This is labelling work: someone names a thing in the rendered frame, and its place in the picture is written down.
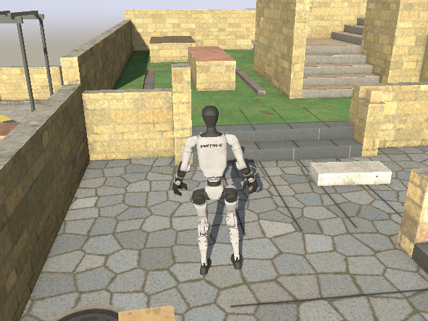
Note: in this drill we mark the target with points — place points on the right robot hand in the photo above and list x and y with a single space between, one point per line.
253 184

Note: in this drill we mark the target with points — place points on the left robot hand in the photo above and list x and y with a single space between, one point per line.
181 186

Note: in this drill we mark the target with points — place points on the robot right forearm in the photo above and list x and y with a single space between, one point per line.
248 173

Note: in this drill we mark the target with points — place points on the right robot upper arm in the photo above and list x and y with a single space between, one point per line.
237 150

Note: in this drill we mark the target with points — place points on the left robot upper arm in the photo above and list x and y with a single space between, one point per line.
191 141

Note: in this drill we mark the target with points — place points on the robot left forearm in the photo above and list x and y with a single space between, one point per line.
179 176

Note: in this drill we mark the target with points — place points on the robot right foot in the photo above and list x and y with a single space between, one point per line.
237 263

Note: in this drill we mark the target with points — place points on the robot head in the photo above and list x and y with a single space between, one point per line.
210 117

